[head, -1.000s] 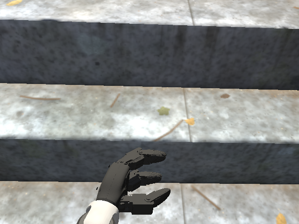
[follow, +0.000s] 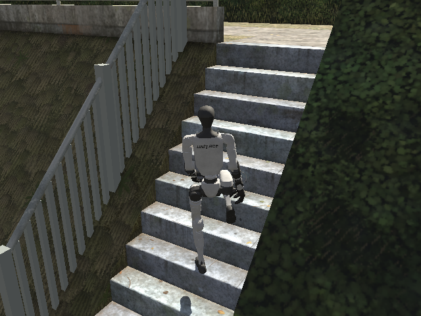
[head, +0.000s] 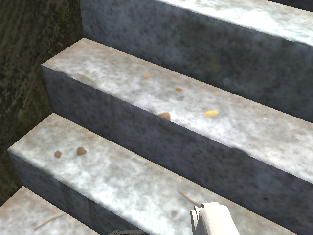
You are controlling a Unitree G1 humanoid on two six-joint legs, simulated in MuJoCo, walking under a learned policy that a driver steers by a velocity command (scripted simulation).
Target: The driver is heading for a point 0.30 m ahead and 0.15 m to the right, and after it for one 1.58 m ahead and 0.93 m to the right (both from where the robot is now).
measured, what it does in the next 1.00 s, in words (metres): climbs, turning right: right foot 0.22 m higher, then left foot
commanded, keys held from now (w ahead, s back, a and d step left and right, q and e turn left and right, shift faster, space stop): w+e+shift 0.80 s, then w+shift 0.06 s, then w+q+shift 0.14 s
